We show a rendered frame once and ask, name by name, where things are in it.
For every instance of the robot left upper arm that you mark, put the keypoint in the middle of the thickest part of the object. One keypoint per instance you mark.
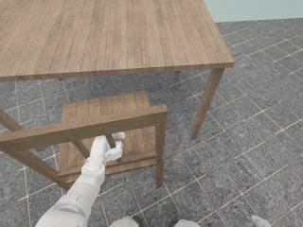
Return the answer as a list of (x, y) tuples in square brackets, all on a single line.
[(60, 218)]

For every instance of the robot right hand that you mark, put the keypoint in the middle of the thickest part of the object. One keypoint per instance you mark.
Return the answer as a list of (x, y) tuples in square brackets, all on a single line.
[(260, 222)]

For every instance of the robot left foot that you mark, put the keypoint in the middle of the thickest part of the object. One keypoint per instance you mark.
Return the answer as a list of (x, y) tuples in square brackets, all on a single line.
[(138, 221)]

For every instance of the robot left hand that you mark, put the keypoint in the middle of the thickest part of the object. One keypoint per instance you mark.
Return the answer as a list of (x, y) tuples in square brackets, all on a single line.
[(102, 148)]

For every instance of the left robot forearm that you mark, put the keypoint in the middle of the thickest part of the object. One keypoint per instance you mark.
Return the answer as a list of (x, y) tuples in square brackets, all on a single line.
[(83, 193)]

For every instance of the chair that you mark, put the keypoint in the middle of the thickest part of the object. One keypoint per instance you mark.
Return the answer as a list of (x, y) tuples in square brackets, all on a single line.
[(82, 121)]

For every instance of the table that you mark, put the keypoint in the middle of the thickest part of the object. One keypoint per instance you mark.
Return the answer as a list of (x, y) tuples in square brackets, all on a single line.
[(61, 39)]

